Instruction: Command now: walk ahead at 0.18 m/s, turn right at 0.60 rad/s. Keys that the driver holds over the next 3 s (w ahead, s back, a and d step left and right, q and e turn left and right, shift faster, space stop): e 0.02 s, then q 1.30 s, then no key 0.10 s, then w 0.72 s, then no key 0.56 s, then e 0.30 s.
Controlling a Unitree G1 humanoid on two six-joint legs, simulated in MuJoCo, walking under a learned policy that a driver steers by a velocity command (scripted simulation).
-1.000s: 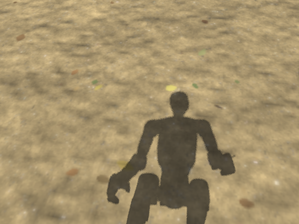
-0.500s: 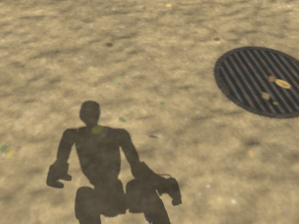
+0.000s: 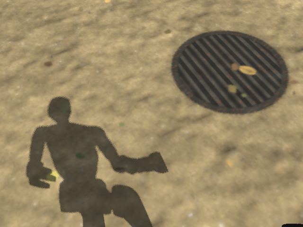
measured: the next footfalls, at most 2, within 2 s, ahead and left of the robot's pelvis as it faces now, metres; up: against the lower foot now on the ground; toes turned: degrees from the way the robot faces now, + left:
left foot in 0.20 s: +0.22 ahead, +0.15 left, +0.00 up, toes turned -4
right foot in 0.56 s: +0.16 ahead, -0.10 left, +0.00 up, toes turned +13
